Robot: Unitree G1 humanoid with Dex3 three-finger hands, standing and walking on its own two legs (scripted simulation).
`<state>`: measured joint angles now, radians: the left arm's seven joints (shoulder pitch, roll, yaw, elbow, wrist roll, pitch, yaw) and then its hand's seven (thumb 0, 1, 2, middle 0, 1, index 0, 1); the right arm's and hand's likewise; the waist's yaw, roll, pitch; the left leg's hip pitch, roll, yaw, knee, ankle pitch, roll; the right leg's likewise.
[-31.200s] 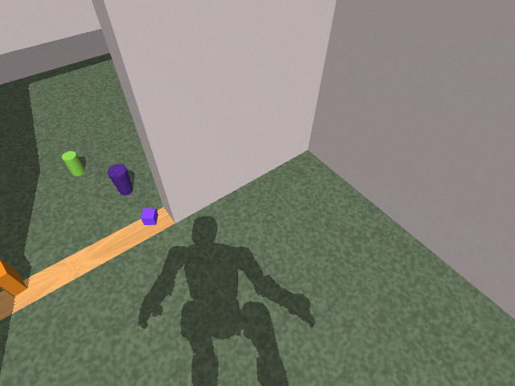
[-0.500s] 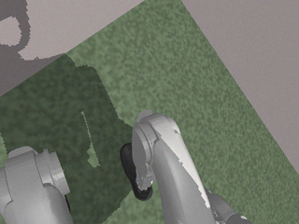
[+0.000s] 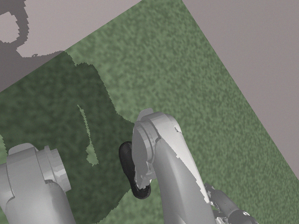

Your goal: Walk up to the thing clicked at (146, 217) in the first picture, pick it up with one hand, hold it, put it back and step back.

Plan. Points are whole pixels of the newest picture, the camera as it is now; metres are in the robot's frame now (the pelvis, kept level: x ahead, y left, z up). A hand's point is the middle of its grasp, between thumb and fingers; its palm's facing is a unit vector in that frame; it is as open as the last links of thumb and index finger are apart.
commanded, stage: close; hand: left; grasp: from above
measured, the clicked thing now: out of the picture +0.46 +0.35 -0.27
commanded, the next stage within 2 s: none
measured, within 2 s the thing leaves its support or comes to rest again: neither
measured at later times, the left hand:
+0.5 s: hand out of the picture +0.44 +0.35 -0.23, palm faces -0.50 -0.05 -0.87, open 8.1 cm
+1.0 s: hand out of the picture +0.44 +0.35 -0.23, palm faces -0.49 -0.05 -0.87, open 8.3 cm
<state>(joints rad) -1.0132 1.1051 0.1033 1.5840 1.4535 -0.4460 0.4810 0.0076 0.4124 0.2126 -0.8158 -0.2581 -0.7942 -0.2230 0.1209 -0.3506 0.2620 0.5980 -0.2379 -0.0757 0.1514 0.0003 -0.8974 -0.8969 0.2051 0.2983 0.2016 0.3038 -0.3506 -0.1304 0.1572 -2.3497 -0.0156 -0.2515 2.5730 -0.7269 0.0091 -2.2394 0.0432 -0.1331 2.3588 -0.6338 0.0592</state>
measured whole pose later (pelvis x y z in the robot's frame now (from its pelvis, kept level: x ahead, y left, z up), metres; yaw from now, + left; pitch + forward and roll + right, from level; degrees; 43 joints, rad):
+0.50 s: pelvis +0.00 +0.00 +0.00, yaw +0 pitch +28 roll -16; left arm -1.02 1.09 0.10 1.61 1.45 -0.41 0.49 0.00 0.39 0.22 -0.79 -0.26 -0.81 -0.24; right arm 0.13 -0.34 0.27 0.60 -0.23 -0.10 0.16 0.00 -0.90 -0.90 0.21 0.30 0.20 0.30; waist -0.36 -0.12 0.14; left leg -2.36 -0.01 -0.24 2.57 -0.72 0.02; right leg -2.25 0.04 -0.13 2.36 -0.63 0.06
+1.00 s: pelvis +0.00 +0.00 +0.00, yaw +0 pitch +28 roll -16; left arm -1.02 1.09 0.09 1.59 1.46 -0.43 0.49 0.01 0.37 0.26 -0.76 -0.30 -0.78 -0.28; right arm 0.14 -0.34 0.26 0.61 -0.23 -0.09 0.16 0.00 -0.90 -0.90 0.21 0.30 0.20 0.30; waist -0.35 -0.12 0.14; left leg -2.36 -0.01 -0.24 2.57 -0.73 0.01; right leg -2.25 0.04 -0.13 2.36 -0.63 0.05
